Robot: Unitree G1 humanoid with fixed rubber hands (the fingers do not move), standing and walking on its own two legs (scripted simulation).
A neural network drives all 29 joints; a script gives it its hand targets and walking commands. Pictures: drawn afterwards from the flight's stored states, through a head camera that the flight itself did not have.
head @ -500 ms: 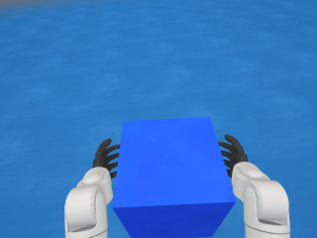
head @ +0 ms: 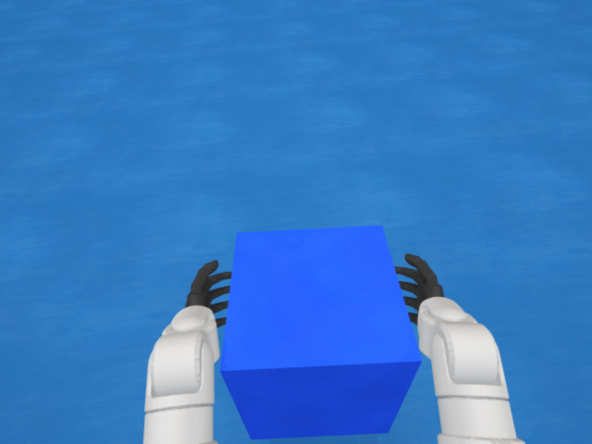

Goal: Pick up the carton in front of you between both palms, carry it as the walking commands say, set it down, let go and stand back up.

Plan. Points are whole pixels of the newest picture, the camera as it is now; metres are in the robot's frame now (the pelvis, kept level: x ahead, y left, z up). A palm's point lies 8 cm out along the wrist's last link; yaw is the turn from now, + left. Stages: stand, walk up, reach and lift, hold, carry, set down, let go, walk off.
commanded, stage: carry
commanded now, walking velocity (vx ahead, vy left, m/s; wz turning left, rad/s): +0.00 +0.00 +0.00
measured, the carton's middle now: (314, 335) +0.28 +0.00 -0.02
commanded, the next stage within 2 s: hold in 1.04 s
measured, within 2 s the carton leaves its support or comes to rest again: neither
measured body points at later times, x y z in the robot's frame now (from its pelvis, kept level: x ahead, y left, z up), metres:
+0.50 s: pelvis -0.04 +0.00 +0.00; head -0.05 +0.00 +0.45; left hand +0.28 +0.15 +0.04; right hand +0.27 -0.15 +0.04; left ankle -0.07 +0.10 -0.73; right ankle -0.01 -0.10 -0.73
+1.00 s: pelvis -0.05 +0.01 +0.00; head -0.07 +0.01 +0.45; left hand +0.26 +0.16 +0.04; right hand +0.26 -0.15 +0.04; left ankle -0.07 +0.10 -0.73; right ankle -0.01 -0.10 -0.73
